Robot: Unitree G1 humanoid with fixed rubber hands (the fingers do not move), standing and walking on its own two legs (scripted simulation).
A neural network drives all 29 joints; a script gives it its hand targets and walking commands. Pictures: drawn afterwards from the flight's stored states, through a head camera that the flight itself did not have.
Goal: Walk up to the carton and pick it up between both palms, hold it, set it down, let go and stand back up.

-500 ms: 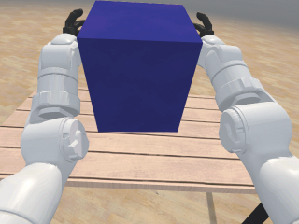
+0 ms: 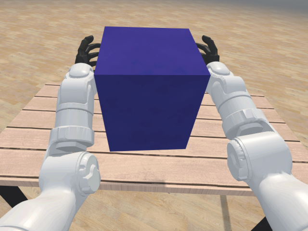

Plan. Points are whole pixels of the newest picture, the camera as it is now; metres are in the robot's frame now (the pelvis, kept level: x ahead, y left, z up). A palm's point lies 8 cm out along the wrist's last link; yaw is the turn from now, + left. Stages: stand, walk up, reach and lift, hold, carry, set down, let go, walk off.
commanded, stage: set down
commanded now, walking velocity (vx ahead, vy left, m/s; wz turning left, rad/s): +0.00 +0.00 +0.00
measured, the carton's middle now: (148, 92) +0.40 +0.00 +0.21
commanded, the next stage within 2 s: none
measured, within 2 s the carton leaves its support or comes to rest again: neither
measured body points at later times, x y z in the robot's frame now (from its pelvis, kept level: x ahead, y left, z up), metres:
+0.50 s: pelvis -0.01 -0.01 +0.00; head -0.06 +0.01 +0.45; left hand +0.42 +0.15 +0.23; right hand +0.42 -0.15 +0.24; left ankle +0.00 +0.13 -0.75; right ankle -0.01 -0.11 -0.75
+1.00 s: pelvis +0.00 -0.01 +0.00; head -0.04 +0.00 +0.45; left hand +0.42 +0.15 +0.20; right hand +0.44 -0.15 +0.21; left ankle +0.00 +0.13 -0.75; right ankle -0.01 -0.11 -0.75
